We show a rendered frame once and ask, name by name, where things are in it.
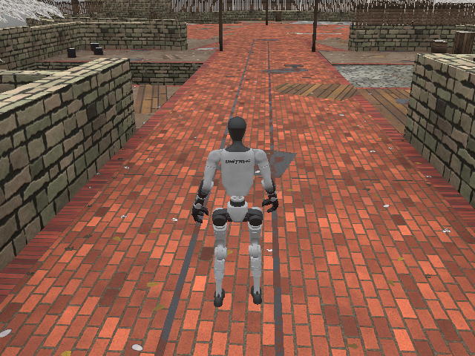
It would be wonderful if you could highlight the right robot forearm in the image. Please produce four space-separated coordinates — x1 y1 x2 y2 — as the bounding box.
265 178 278 202

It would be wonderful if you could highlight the robot right upper arm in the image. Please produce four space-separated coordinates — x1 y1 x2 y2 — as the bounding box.
253 149 273 189

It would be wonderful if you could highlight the left robot forearm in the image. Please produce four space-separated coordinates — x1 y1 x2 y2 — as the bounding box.
194 179 209 209

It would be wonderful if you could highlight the robot left upper arm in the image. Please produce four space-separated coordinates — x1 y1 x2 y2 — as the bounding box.
202 149 222 191

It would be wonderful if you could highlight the robot foot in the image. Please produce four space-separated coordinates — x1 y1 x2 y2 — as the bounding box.
214 289 225 307
251 286 262 305

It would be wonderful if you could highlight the right robot foot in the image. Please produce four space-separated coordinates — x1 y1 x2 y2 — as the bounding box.
251 286 262 305

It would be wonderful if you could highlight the left robot foot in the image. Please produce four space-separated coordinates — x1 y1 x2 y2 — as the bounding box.
214 289 225 307

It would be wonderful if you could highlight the robot right hand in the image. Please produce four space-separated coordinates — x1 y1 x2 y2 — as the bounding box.
262 199 279 213

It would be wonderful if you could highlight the robot left hand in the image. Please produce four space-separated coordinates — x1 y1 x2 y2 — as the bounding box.
191 206 209 223

